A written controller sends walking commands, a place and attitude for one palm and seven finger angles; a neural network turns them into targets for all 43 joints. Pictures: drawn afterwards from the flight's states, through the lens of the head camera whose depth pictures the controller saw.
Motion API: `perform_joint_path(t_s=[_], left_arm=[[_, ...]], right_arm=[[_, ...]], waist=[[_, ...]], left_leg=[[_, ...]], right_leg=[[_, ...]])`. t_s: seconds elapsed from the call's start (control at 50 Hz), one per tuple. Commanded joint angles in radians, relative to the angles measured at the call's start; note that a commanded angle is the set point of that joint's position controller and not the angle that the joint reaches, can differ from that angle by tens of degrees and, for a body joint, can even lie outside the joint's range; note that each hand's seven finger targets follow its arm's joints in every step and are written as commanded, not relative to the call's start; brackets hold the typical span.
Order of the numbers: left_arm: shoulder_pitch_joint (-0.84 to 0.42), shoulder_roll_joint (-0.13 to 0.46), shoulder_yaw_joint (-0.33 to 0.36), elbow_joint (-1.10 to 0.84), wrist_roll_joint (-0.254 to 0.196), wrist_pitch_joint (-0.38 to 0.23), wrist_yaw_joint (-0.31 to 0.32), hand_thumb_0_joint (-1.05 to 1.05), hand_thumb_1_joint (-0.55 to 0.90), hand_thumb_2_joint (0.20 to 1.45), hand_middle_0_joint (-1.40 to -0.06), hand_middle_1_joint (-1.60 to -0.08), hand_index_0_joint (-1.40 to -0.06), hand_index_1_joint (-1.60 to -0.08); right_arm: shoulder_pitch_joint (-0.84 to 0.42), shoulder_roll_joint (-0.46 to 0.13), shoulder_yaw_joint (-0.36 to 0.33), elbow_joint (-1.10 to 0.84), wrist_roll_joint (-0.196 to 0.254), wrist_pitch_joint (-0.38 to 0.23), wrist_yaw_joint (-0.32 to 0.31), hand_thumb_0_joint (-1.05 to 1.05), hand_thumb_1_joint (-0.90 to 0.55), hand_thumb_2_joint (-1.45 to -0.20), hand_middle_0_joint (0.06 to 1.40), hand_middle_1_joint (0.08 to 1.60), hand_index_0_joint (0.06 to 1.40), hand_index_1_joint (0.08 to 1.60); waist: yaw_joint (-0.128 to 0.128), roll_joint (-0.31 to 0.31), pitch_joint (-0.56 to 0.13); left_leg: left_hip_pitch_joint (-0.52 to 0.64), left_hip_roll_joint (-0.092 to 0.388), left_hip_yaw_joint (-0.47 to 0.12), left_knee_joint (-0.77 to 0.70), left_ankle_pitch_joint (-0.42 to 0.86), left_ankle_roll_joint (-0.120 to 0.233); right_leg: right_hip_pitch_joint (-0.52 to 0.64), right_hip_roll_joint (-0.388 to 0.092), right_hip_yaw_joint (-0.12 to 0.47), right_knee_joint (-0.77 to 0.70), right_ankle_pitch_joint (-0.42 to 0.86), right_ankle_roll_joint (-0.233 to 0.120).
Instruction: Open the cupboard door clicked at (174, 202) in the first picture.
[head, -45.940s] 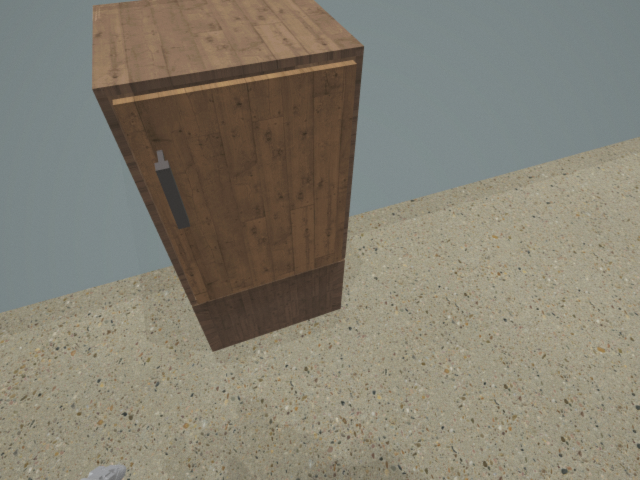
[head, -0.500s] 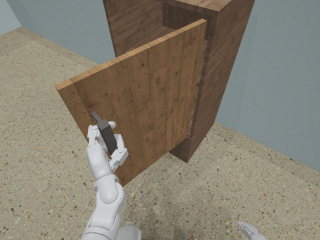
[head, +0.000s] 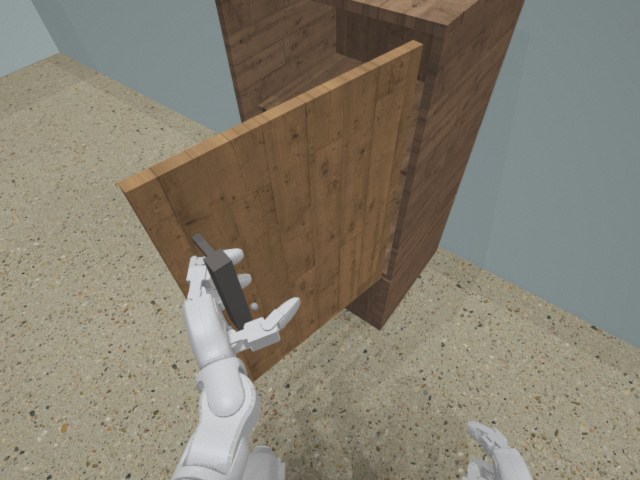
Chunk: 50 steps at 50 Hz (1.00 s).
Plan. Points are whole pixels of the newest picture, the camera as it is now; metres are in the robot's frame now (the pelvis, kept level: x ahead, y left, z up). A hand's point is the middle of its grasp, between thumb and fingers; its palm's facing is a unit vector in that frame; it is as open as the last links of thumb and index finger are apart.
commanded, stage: open thumb and fingers to let go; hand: left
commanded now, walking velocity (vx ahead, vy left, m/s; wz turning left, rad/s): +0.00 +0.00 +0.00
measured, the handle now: (222, 282) +0.35 +0.15 +0.05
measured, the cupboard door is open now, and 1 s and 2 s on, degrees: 78 81 81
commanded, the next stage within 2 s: slide the hand sideways off the handle in 0.40 s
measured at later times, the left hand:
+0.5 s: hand (254, 313) +0.31 +0.10 +0.05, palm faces +0.36 -0.93 +0.00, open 14.6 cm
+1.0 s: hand (237, 357) +0.25 +0.11 +0.05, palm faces -0.06 -1.00 +0.01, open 16.3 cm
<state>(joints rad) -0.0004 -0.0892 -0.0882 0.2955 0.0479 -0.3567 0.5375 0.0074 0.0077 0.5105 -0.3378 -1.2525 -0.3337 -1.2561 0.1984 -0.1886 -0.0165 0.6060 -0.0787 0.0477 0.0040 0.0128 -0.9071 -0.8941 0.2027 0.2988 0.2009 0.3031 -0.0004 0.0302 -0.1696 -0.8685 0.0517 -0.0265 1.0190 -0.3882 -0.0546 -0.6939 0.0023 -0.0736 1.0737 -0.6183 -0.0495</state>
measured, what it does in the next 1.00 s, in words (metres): stands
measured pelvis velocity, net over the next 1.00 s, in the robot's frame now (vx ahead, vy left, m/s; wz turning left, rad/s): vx -0.02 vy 0.03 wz -0.03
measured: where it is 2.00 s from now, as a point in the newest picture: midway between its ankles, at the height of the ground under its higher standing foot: outside the picture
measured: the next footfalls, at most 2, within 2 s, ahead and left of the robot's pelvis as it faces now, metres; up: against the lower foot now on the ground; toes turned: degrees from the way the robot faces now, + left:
none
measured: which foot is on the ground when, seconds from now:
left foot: down 0.00-1.00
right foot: down 0.00-1.00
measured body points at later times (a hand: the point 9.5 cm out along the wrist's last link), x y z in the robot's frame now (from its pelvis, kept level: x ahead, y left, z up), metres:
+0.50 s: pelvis +0.00 +0.02 +0.00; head +0.04 +0.01 +0.45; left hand +0.28 +0.15 +0.05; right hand +0.16 -0.21 -0.11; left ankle +0.06 +0.16 -0.66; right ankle -0.05 -0.08 -0.66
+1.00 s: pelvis -0.02 +0.03 -0.01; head +0.02 +0.03 +0.44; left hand +0.25 +0.16 +0.05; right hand +0.14 -0.20 -0.10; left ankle +0.06 +0.16 -0.66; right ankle -0.05 -0.08 -0.66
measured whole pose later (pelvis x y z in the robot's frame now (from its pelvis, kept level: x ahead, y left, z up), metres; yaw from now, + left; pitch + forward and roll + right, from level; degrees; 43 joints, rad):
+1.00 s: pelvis -0.02 +0.03 -0.01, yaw -2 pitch +12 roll -1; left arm 0.17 0.07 -0.13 0.11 -0.06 -0.39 0.08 -0.01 -0.50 0.29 -0.18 -0.31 -0.16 -0.31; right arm 0.23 -0.20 0.01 0.51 -0.02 0.02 0.00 0.01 -0.91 -0.89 0.20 0.30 0.20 0.30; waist -0.02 0.03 -0.14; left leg -0.90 0.06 0.00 1.08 -0.40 -0.01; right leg -0.72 0.00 -0.04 1.11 -0.60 -0.01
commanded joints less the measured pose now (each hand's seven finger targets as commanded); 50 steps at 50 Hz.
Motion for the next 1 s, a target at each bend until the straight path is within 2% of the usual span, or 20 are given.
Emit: perform_joint_path(t_s=[0.0, 0.06, 0.14, 0.24, 0.36, 0.48, 0.5, 0.52, 0.54, 0.56, 0.58, 0.62, 0.64, 0.68, 0.72, 0.76, 0.8, 0.88, 0.9, 0.98], left_arm=[[-0.203, -0.007, -0.031, -0.235, 0.035, -0.063, 0.010, 0.000, -0.500, 0.300, -0.300, -1.200, -0.300, -1.200], [-0.189, -0.021, -0.050, -0.260, 0.048, -0.058, 0.020, 0.000, -0.500, 0.300, -0.275, -1.050, -0.275, -1.050], [-0.171, -0.018, -0.047, -0.253, 0.052, -0.039, 0.028, 0.000, -0.500, 0.300, -0.242, -0.850, -0.242, -0.850], [-0.188, -0.027, -0.056, -0.271, 0.064, -0.032, 0.043, 0.000, -0.500, 0.300, -0.200, -0.600, -0.200, -0.600], [-0.211, -0.034, -0.050, -0.268, 0.041, -0.019, 0.051, 0.000, -0.500, 0.300, -0.150, -0.300, -0.150, -0.300], [-0.234, -0.025, -0.026, -0.253, 0.028, -0.013, 0.062, 0.000, -0.500, 0.300, -0.150, -0.300, -0.150, -0.300], [-0.175, 0.092, -0.213, -0.251, 0.133, -0.050, -0.155, 0.000, -0.500, 0.300, -0.150, -0.300, -0.150, -0.300], [-0.220, 0.171, -0.117, -0.305, 0.087, -0.096, -0.272, 0.000, -0.500, 0.300, -0.150, -0.300, -0.150, -0.300], [-0.211, 0.204, -0.110, -0.334, 0.057, -0.118, -0.365, 0.000, -0.500, 0.300, -0.150, -0.300, -0.150, -0.300], [-0.214, 0.210, -0.114, -0.365, 0.014, -0.137, -0.452, 0.000, -0.500, 0.300, -0.150, -0.300, -0.150, -0.300], [-0.179, 0.195, -0.113, -0.332, -0.041, -0.138, -0.520, 0.000, -0.500, 0.300, -0.150, -0.300, -0.150, -0.300], [-0.157, 0.146, -0.078, -0.330, -0.165, -0.126, -0.569, 0.000, -0.500, 0.300, -0.150, -0.300, -0.150, -0.300], [-0.142, 0.109, -0.087, -0.316, -0.201, -0.112, -0.566, 0.000, -0.500, 0.300, -0.150, -0.300, -0.150, -0.300], [-0.124, 0.121, -0.038, -0.293, -0.217, -0.101, -0.523, 0.000, -0.500, 0.300, -0.150, -0.300, -0.150, -0.300], [-0.079, 0.124, -0.042, -0.301, -0.178, -0.103, -0.483, 0.000, -0.500, 0.300, -0.150, -0.300, -0.150, -0.300], [-0.047, 0.172, -0.010, -0.322, -0.136, -0.110, -0.449, 0.000, -0.500, 0.300, -0.150, -0.300, -0.150, -0.300], [-0.049, 0.179, -0.019, -0.335, -0.106, -0.114, -0.433, 0.000, -0.500, 0.300, -0.150, -0.300, -0.150, -0.300], [0.019, 0.207, 0.009, -0.374, -0.100, -0.112, -0.435, 0.000, -0.500, 0.300, -0.150, -0.300, -0.150, -0.300], [0.007, 0.192, -0.008, -0.396, -0.108, -0.111, -0.442, 0.000, -0.500, 0.300, -0.150, -0.300, -0.150, -0.300], [0.096, 0.201, 0.011, -0.447, -0.141, -0.102, -0.458, 0.000, -0.500, 0.300, -0.150, -0.300, -0.150, -0.300]], right_arm=[[-0.038, -0.092, -0.037, -0.145, 0.004, -0.041, -0.004, 0.000, -0.900, -0.900, 0.200, 0.300, 0.200, 0.300], [-0.042, -0.090, -0.039, -0.150, 0.003, -0.044, -0.003, 0.000, -0.900, -0.900, 0.200, 0.300, 0.200, 0.300], [-0.034, -0.092, -0.037, -0.153, 0.003, -0.047, -0.006, 0.000, -0.900, -0.900, 0.200, 0.300, 0.200, 0.300], [-0.035, -0.090, -0.035, -0.156, 0.000, -0.050, -0.007, 0.000, -0.900, -0.900, 0.200, 0.300, 0.200, 0.300], [-0.059, -0.087, -0.030, -0.152, 0.002, -0.056, -0.009, 0.000, -0.900, -0.900, 0.200, 0.300, 0.200, 0.300], [-0.070, -0.084, -0.026, -0.143, 0.001, -0.054, -0.010, 0.000, -0.900, -0.900, 0.200, 0.300, 0.200, 0.300], [0.002, -0.124, -0.023, -0.133, 0.014, -0.044, -0.003, 0.000, -0.900, -0.900, 0.200, 0.300, 0.200, 0.300], [-0.010, -0.115, -0.033, -0.154, 0.019, -0.044, -0.009, 0.000, -0.900, -0.900, 0.200, 0.300, 0.200, 0.300], [-0.002, -0.124, -0.031, -0.163, 0.026, -0.043, -0.013, 0.000, -0.900, -0.900, 0.200, 0.300, 0.200, 0.300], [-0.014, -0.123, -0.029, -0.178, 0.037, -0.051, -0.017, 0.000, -0.900, -0.900, 0.200, 0.300, 0.200, 0.300], [-0.022, -0.122, -0.024, -0.185, 0.050, -0.057, -0.022, 0.000, -0.900, -0.900, 0.200, 0.300, 0.200, 0.300], [-0.037, -0.119, -0.016, -0.201, 0.070, -0.077, -0.029, 0.000, -0.900, -0.900, 0.200, 0.300, 0.200, 0.300], [-0.050, -0.118, -0.011, -0.209, 0.078, -0.084, -0.028, 0.000, -0.900, -0.900, 0.200, 0.300, 0.200, 0.300], [-0.046, -0.125, -0.013, -0.206, 0.075, -0.092, -0.025, 0.000, -0.900, -0.900, 0.200, 0.300, 0.200, 0.300], [-0.040, -0.126, -0.018, -0.219, 0.070, -0.096, -0.013, 0.000, -0.900, -0.900, 0.200, 0.300, 0.200, 0.300], [-0.041, -0.127, -0.024, -0.230, 0.065, -0.093, -0.005, 0.000, -0.900, -0.900, 0.200, 0.300, 0.200, 0.300], [-0.037, -0.127, -0.024, -0.237, 0.062, -0.087, 0.002, 0.000, -0.900, -0.900, 0.200, 0.300, 0.200, 0.300], [-0.043, -0.124, -0.024, -0.258, 0.062, -0.079, -0.001, 0.000, -0.900, -0.900, 0.200, 0.300, 0.200, 0.300], [-0.047, -0.122, -0.022, -0.261, 0.065, -0.080, -0.002, 0.000, -0.900, -0.900, 0.200, 0.300, 0.200, 0.300], [-0.046, -0.122, -0.019, -0.274, 0.069, -0.085, -0.009, 0.000, -0.900, -0.900, 0.200, 0.300, 0.200, 0.300]], waist=[[-0.019, -0.094, -0.251], [-0.015, -0.069, -0.260], [-0.021, -0.109, -0.245], [-0.015, -0.076, -0.252], [-0.023, -0.088, -0.227], [-0.012, -0.073, -0.239], [-0.104, -0.131, -0.203], [-0.064, -0.086, -0.245], [-0.060, -0.041, -0.275], [-0.060, -0.019, -0.293], [-0.063, -0.012, -0.251], [-0.044, -0.025, -0.211], [-0.042, -0.006, -0.176], [-0.028, -0.073, -0.154], [-0.018, -0.062, -0.155], [0.000, -0.050, -0.185], [-0.010, -0.056, -0.165], [0.006, -0.034, -0.185], [-0.005, -0.025, -0.171], [0.002, -0.035, -0.181]], left_leg=[[0.264, -0.045, 0.022, -0.048, 0.217, 0.067], [0.275, -0.043, 0.023, -0.047, 0.232, 0.066], [0.266, -0.040, 0.018, -0.051, 0.219, 0.067], [0.277, -0.039, 0.017, -0.056, 0.222, 0.066], [0.274, -0.038, 0.015, -0.059, 0.185, 0.064], [0.277, -0.039, 0.012, -0.063, 0.174, 0.060], [0.280, -0.045, 0.011, -0.051, 0.179, 0.078], [0.280, -0.044, 0.013, -0.041, 0.195, 0.084], [0.302, -0.047, 0.016, -0.043, 0.211, 0.086], [0.325, -0.049, 0.019, -0.041, 0.212, 0.086], [0.328, -0.047, 0.017, -0.048, 0.185, 0.083], [0.331, -0.043, 0.010, -0.068, 0.133, 0.076], [0.327, -0.042, 0.007, -0.078, 0.104, 0.073], [0.301, -0.037, -0.006, -0.088, 0.076, 0.069], [0.295, -0.038, -0.005, -0.090, 0.073, 0.068], [0.294, -0.038, 0.001, -0.086, 0.087, 0.068], [0.277, -0.037, 0.002, -0.084, 0.064, 0.069], [0.273, -0.037, 0.014, -0.080, 0.064, 0.069], [0.277, -0.037, 0.013, -0.080, 0.060, 0.070], [0.275, -0.034, 0.011, -0.083, 0.066, 0.069]], right_leg=[[0.041, -0.015, 0.064, -0.197, 0.569, 0.058], [0.032, -0.008, 0.054, -0.187, 0.549, 0.049], [0.026, -0.001, 0.048, -0.194, 0.520, 0.048], [0.016, 0.005, 0.039, -0.189, 0.484, 0.040], [-0.005, 0.006, 0.038, -0.204, 0.432, 0.043], [-0.008, 0.010, 0.033, -0.202, 0.393, 0.037], [-0.045, 0.006, 0.056, -0.193, 0.460, 0.045], [-0.016, -0.001, 0.068, -0.190, 0.509, 0.038], [0.012, 0.000, 0.074, -0.182, 0.534, 0.033], [0.009, -0.001, 0.074, -0.182, 0.532, 0.034], [-0.008, 0.003, 0.068, -0.194, 0.491, 0.033], [-0.019, 0.012, 0.047, -0.217, 0.398, 0.032], [-0.040, 0.016, 0.041, -0.228, 0.344, 0.032], [-0.054, 0.018, 0.025, -0.220, 0.294, 0.036], [-0.070, 0.017, 0.020, -0.203, 0.277, 0.035], [-0.067, 0.016, 0.024, -0.184, 0.280, 0.030], [-0.085, 0.016, 0.024, -0.179, 0.258, 0.031], [-0.069, 0.019, 0.035, -0.178, 0.258, 0.029], [-0.080, 0.020, 0.032, -0.180, 0.256, 0.030], [-0.061, 0.025, 0.029, -0.182, 0.266, 0.032]])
